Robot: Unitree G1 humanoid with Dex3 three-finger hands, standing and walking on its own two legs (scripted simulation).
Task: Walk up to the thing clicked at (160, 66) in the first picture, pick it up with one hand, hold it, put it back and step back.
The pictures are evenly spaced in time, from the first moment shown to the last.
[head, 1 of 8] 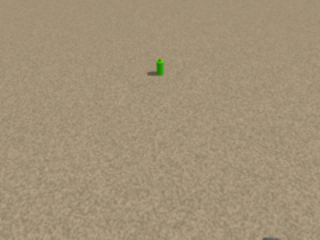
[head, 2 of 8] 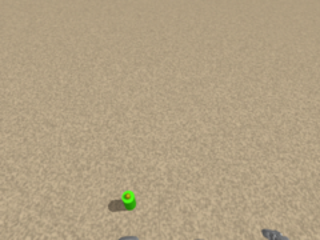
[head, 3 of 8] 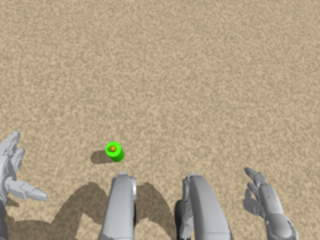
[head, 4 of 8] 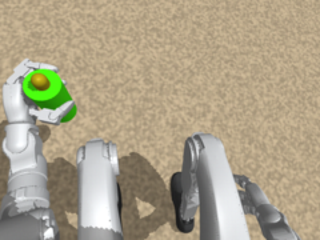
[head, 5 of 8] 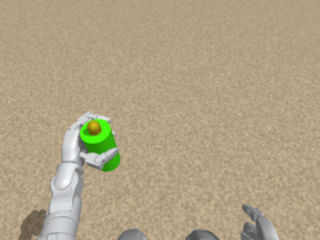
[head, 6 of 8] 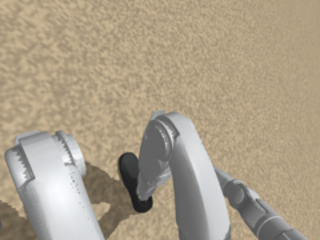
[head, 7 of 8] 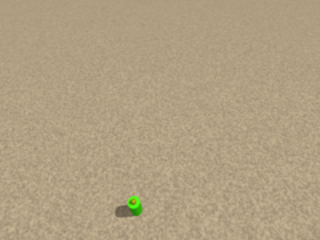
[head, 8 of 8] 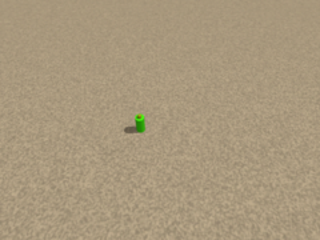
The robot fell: no
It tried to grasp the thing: yes
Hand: left
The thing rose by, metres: 0.69
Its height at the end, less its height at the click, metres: +0.00
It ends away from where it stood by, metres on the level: 0.00
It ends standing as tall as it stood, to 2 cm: yes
